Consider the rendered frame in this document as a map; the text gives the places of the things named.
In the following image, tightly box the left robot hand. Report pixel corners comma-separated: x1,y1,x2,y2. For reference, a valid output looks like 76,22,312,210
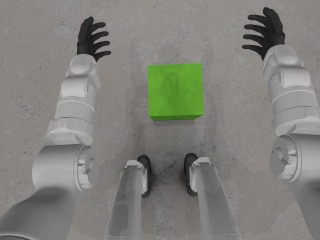
77,16,111,62

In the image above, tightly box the robot left forearm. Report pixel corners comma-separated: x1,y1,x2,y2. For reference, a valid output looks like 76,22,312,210
32,54,102,186

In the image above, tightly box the robot shin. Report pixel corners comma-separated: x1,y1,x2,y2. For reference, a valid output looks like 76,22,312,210
189,157,217,190
120,160,143,177

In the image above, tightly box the robot right forearm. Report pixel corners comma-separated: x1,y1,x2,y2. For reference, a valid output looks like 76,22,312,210
262,44,320,137

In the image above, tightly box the right robot hand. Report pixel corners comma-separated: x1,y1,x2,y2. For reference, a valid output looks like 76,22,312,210
242,7,285,61

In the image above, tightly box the robot right upper arm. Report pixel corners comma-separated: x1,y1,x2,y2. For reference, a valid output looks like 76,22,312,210
269,133,320,240

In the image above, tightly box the carton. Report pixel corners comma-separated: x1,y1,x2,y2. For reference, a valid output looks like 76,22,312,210
147,63,204,121

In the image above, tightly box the robot left shin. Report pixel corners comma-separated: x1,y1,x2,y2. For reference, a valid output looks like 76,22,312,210
120,160,143,177

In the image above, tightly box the robot left upper arm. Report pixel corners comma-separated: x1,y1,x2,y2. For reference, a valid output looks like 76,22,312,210
0,143,100,240

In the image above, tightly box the robot right shin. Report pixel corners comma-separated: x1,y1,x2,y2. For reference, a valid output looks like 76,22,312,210
189,157,217,190

